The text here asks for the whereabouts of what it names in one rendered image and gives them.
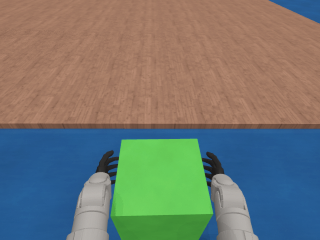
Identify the carton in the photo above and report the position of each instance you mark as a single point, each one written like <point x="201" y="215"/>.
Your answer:
<point x="160" y="191"/>

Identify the robot right forearm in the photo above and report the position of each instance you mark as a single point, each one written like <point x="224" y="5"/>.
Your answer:
<point x="231" y="211"/>

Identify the robot left forearm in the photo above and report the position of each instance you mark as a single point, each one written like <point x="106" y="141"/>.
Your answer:
<point x="92" y="209"/>

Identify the right robot hand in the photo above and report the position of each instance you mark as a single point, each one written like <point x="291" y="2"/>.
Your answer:
<point x="215" y="169"/>

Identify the left robot hand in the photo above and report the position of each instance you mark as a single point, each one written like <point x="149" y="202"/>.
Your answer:
<point x="104" y="167"/>

